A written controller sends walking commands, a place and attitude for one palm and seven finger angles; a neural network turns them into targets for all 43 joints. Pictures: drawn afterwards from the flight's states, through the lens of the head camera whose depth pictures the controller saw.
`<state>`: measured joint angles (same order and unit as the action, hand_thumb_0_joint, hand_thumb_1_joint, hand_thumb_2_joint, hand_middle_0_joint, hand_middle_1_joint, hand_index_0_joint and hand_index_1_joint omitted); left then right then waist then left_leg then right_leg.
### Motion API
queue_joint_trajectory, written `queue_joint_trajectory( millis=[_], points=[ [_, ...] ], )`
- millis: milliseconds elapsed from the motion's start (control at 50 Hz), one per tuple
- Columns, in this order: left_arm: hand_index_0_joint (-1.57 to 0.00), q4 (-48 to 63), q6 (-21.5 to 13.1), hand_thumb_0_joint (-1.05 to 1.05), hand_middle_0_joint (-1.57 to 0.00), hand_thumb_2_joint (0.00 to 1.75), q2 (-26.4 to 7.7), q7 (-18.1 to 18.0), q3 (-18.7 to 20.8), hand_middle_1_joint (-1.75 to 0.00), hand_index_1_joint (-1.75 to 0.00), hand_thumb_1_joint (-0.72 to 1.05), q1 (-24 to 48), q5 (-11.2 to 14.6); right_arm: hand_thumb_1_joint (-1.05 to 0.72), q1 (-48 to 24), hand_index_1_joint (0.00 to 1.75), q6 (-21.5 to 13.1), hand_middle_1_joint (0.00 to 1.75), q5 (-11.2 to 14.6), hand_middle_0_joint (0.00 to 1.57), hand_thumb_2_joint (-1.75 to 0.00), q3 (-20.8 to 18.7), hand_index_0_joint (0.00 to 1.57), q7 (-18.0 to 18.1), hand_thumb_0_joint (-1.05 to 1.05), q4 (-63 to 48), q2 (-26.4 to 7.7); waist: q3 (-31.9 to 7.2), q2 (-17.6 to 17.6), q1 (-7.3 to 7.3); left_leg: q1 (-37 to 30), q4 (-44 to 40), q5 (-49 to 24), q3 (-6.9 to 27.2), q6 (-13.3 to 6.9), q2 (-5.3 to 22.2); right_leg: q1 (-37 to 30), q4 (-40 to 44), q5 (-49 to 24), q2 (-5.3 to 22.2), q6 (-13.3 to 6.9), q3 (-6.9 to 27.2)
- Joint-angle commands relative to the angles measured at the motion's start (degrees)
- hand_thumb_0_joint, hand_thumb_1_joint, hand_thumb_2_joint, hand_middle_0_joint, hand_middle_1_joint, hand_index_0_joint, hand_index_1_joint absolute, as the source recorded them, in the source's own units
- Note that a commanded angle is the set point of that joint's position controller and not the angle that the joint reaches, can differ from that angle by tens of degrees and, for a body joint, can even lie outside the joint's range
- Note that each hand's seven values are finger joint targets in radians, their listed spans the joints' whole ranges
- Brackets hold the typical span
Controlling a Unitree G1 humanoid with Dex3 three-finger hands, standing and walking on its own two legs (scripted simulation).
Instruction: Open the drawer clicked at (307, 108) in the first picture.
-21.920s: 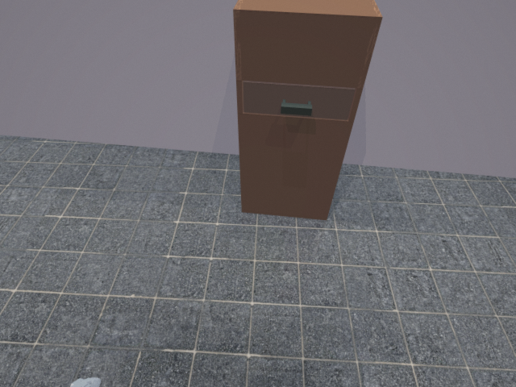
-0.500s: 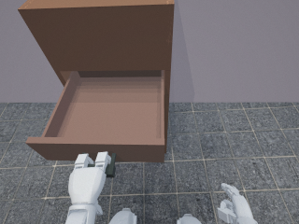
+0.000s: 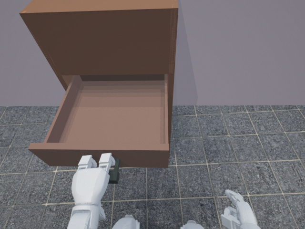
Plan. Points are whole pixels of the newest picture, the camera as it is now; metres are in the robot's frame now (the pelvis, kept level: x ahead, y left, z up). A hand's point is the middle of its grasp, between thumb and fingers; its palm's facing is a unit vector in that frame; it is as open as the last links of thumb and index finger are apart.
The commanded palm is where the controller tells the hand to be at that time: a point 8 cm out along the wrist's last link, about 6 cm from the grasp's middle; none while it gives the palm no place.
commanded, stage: lift the hand off the handle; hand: left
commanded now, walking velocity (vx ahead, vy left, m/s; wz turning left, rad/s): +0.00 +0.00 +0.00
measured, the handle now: (100, 169) +0.28 +0.18 -0.04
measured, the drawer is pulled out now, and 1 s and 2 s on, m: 0.30 0.30 0.30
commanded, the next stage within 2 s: none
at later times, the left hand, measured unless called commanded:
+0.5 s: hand (91, 181) +0.24 +0.18 -0.01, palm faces +0.01 -0.12 -0.99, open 13.5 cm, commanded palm +0.21 +0.17 +0.06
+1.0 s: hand (88, 173) +0.25 +0.18 +0.04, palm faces +0.06 -0.14 -0.99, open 13.6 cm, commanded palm +0.21 +0.17 +0.09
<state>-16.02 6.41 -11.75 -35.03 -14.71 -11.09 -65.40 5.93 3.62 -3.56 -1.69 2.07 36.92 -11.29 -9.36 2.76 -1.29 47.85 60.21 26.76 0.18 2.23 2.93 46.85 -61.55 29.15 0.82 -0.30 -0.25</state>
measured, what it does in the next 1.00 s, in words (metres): stands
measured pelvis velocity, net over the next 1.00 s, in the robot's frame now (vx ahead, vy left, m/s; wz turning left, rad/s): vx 0.02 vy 0.00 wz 0.00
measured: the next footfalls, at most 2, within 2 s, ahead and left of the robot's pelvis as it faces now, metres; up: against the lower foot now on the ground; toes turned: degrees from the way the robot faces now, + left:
none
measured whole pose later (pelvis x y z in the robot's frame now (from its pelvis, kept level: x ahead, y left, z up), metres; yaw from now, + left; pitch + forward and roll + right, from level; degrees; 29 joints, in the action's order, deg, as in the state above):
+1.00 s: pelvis +0.02 +0.00 +0.04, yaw +0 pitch +8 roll +1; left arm -1.8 6.7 -14.5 -27.3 -14.4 -16.7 -62.5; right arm 5.9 5.0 -2.7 -1.5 -0.4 35.1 -11.9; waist -6.2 3.6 -3.4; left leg 32.2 47.8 23.5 -0.6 2.0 2.6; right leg 31.4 -49.2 25.8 1.0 0.0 0.1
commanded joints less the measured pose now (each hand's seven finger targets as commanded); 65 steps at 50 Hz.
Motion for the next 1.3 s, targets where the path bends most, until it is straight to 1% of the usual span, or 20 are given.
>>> queue_joint_trajectory(
  millis=[0, 180, 260, 320, 380, 440, 480, 500, 520, 580, 620, 640, 680, 820, 840, 880, 960, 1020, 1140, 1280],
  points=[
    [-0.30, 15.1, 0.6, 0.00, -0.30, 0.30, -5.5, -3.4, 4.7, -1.20, -1.20, -0.50, 5.8, -0.3, -0.90, -5.8, 0.30, -2.5, 0.30, 0.2, 0.20, -0.90, -1.9, 0.20, 0.0, 0.00, -9.2, -5.9, -13.9, -2.9, -0.47, -14.0, -7.6, -10.6, -2.0, -3.3, -4.3, -6.1, 12.2, -14.9, -2.5, -2.1, -1.4],
    [-0.30, 16.8, 1.6, 0.00, -0.30, 0.30, -6.7, -2.0, 5.3, -1.20, -1.20, -0.50, 2.9, 0.3, -0.90, -6.6, 0.30, -1.7, 0.30, 0.6, 0.20, -0.90, -1.6, 0.20, -0.7, 0.00, -9.7, -6.1, -12.5, -4.4, -0.82, -15.7, -9.6, -12.1, -2.2, -3.3, -4.3, -9.4, 14.0, -17.7, -2.6, -2.0, -0.9],
    [-0.30, 18.1, 1.9, 0.00, -0.30, 0.30, -4.9, -0.3, 2.3, -1.20, -1.20, -0.50, 4.0, 0.8, -0.90, -7.0, 0.30, -1.5, 0.30, 0.8, 0.20, -0.90, -1.6, 0.20, -0.9, 0.00, -10.2, -6.2, -11.0, -3.8, 0.03, -17.5, -10.7, -12.6, -1.9, -3.4, -4.3, -9.8, 15.5, -17.8, -2.5, -2.1, -1.1],
    [-0.30, 19.1, 1.5, 0.00, -0.30, 0.30, -5.3, 0.7, 2.2, -1.20, -1.20, -0.50, 4.5, 1.0, -0.90, -6.9, 0.30, -1.4, 0.30, 0.9, 0.20, -0.90, -1.4, 0.20, -1.0, 0.00, -10.4, -6.3, -10.5, -4.4, -0.15, -18.4, -11.5, -12.7, -1.9, -3.6, -4.3, -10.4, 16.2, -17.8, -2.5, -1.9, -1.1],
    [-0.30, 19.4, 0.7, 0.00, -0.30, 0.30, -6.9, 1.3, 4.1, -1.20, -1.20, -0.50, 3.3, 1.0, -0.90, -6.9, 0.30, -1.5, 0.30, 0.9, 0.20, -0.90, -1.3, 0.20, -0.9, 0.00, -10.6, -6.1, -10.4, -4.3, -0.96, -19.3, -12.2, -13.0, -2.1, -3.5, -4.5, -11.7, 16.8, -17.9, -2.5, -1.9, -0.8],
    [-0.30, 20.0, -0.1, 0.00, -0.30, 0.30, -6.9, 1.8, 4.1, -1.20, -1.20, -0.50, 4.1, 0.8, -0.90, -7.1, 0.30, -1.5, 0.30, 0.8, 0.20, -0.90, -1.4, 0.20, -1.0, 0.00, -10.6, -5.9, -9.4, -4.1, -0.77, -19.9, -12.6, -13.6, -2.1, -3.4, -4.5, -11.8, 17.2, -18.5, -2.5, -1.9, -0.9],
    [-0.30, 21.7, -0.3, 0.00, -0.30, 0.30, -6.5, 1.8, 3.7, -1.20, -1.20, -0.50, 3.0, 0.9, -0.90, -6.9, 0.30, -1.5, 0.30, 0.7, 0.20, -0.90, -1.3, 0.20, -1.3, 0.00, -10.9, -5.8, -10.9, -2.5, -1.25, -21.1, -13.0, -14.9, -2.0, -3.3, -4.4, -12.8, 17.0, -19.3, -2.6, -2.1, -0.9],
    [-0.30, 21.5, -0.2, 0.00, -0.30, 0.30, -5.6, 2.1, 2.6, -1.20, -1.20, -0.50, 2.8, 1.1, -0.90, -7.1, 0.30, -1.4, 0.30, 0.8, 0.20, -0.90, -1.4, 0.20, -1.5, 0.00, -11.0, -5.7, -9.7, -3.2, -0.79, -21.3, -13.1, -14.8, -2.0, -3.4, -4.4, -12.6, 17.5, -19.4, -2.5, -2.1, -1.1],
    [-0.30, 22.2, -0.4, 0.00, -0.30, 0.30, -6.5, 2.2, 3.4, -1.20, -1.20, -0.50, 4.1, 1.1, -0.90, -7.0, 0.30, -1.4, 0.30, 0.8, 0.20, -0.90, -1.5, 0.20, -1.6, 0.00, -10.9, -5.9, -9.4, -3.3, -0.67, -21.3, -13.2, -15.1, -2.0, -3.4, -4.3, -12.5, 17.6, -19.7, -2.6, -2.0, -0.9],
    [-0.30, 21.8, -0.1, 0.00, -0.30, 0.30, -6.9, 2.6, 4.1, -1.20, -1.20, -0.50, 2.3, 1.4, -0.90, -7.4, 0.30, -1.3, 0.30, 0.9, 0.20, -0.90, -1.2, 0.20, -1.7, 0.00, -11.0, -5.8, -9.4, -4.5, -1.04, -21.6, -13.8, -15.1, -2.0, -3.4, -4.4, -13.9, 18.2, -20.3, -2.5, -1.9, -0.9],
    [-0.30, 22.0, 0.0, 0.00, -0.30, 0.30, -7.7, 2.8, 4.7, -1.20, -1.20, -0.50, 4.5, 1.0, -0.90, -7.6, 0.30, -1.2, 0.30, 0.8, 0.20, -0.90, -1.2, 0.20, -1.4, 0.00, -10.8, -5.9, -8.7, -4.5, -0.92, -21.6, -14.2, -14.4, -2.0, -3.4, -4.5, -13.8, 18.8, -19.5, -2.5, -1.8, -0.6],
    [-0.30, 23.0, 0.0, 0.00, -0.30, 0.30, -7.2, 2.9, 4.0, -1.20, -1.20, -0.50, 5.3, 1.0, -0.90, -7.6, 0.30, -1.2, 0.30, 0.9, 0.20, -0.90, -1.3, 0.20, -1.5, 0.00, -10.8, -5.8, -8.8, -2.8, -0.90, -22.3, -14.7, -14.6, -1.9, -3.3, -4.4, -13.8, 18.8, -19.1, -2.6, -2.0, -0.7],
    [-0.30, 24.4, -0.1, 0.00, -0.30, 0.30, -8.1, 3.1, 4.6, -1.20, -1.20, -0.50, 5.3, 1.3, -0.90, -7.6, 0.30, -1.2, 0.30, 0.8, 0.20, -0.90, -1.2, 0.20, -1.5, 0.00, -11.0, -5.8, -10.2, -2.9, -1.07, -23.9, -14.9, -15.9, -2.1, -3.4, -4.3, -14.8, 19.1, -20.2, -2.5, -2.0, -0.7],
    [-0.30, 26.5, -0.5, 0.00, -0.30, 0.30, -6.8, 4.4, 3.2, -1.20, -1.20, -0.50, 3.9, 2.2, -0.90, -7.6, 0.30, -1.4, 0.30, 1.0, 0.20, -0.90, -1.3, 0.20, -1.9, 0.00, -11.2, -5.7, -8.4, -3.7, -1.16, -25.0, -16.4, -17.1, -1.9, -3.5, -4.2, -16.1, 20.1, -20.9, -2.5, -1.9, -1.2],
    [-0.30, 27.2, -0.7, 0.00, -0.30, 0.30, -8.2, 4.4, 4.5, -1.20, -1.20, -0.50, 4.7, 2.1, -0.90, -7.7, 0.30, -1.4, 0.30, 1.0, 0.20, -0.90, -1.5, 0.20, -1.8, 0.00, -10.9, -5.8, -8.9, -3.1, -1.27, -25.4, -16.6, -17.4, -2.0, -3.4, -4.1, -16.5, 20.2, -21.5, -2.6, -2.1, -0.9],
    [-0.30, 27.9, -0.7, 0.00, -0.30, 0.30, -8.2, 4.6, 4.5, -1.20, -1.20, -0.50, 3.2, 2.1, -0.90, -7.6, 0.30, -1.5, 0.30, 0.9, 0.20, -0.90, -1.2, 0.20, -2.1, 0.00, -11.2, -5.7, -9.8, -3.7, -1.57, -26.1, -16.8, -18.3, -2.1, -3.4, -4.1, -17.3, 20.3, -22.4, -2.5, -2.0, -0.7],
    [-0.30, 26.8, 0.1, 0.00, -0.30, 0.30, -8.4, 5.4, 4.8, -1.20, -1.20, -0.50, 0.3, 2.2, -0.90, -8.2, 0.30, -1.4, 0.30, 1.4, 0.20, -0.90, -1.2, 0.20, -2.5, 0.00, -11.2, -5.8, -7.9, -3.6, -1.92, -25.9, -18.1, -18.4, -2.0, -3.1, -4.1, -18.6, 21.3, -22.6, -2.8, -2.2, -0.7],
    [-0.30, 26.5, 1.3, 0.00, -0.30, 0.30, -6.2, 6.7, 2.1, -1.20, -1.20, -0.50, -1.3, 2.5, -0.90, -8.7, 0.30, -1.3, 0.30, 1.8, 0.20, -0.90, -1.0, 0.20, -3.0, 0.00, -11.4, -5.6, -6.4, -4.1, -2.21, -26.2, -19.2, -18.2, -2.2, -3.2, -4.0, -19.3, 22.1, -22.0, -2.7, -2.0, -0.8],
    [-0.30, 29.0, 0.9, 0.00, -0.30, 0.30, -9.3, 8.7, 4.9, -1.20, -1.20, -0.50, -2.4, 2.9, -0.90, -9.2, 0.30, -1.5, 0.30, 2.2, 0.20, -0.90, -0.7, 0.20, -3.0, 0.00, -11.7, -5.3, -5.8, -4.9, -3.22, -27.8, -21.1, -19.3, -2.5, -3.3, -4.0, -22.3, 23.4, -24.2, -2.7, -2.0, 0.0],
    [-0.30, 31.3, 0.1, 0.00, -0.30, 0.30, -10.0, 9.6, 5.4, -1.20, -1.20, -0.50, 0.4, 3.2, -0.90, -9.9, 0.30, -1.8, 0.30, 1.7, 0.20, -0.90, -0.5, 0.20, -3.0, 0.00, -11.4, -5.5, -3.5, -3.8, -2.67, -29.7, -22.4, -17.3, -2.6, -3.5, -4.2, -22.1, 26.6, -20.9, -2.3, -1.7, 1.1]
  ],
)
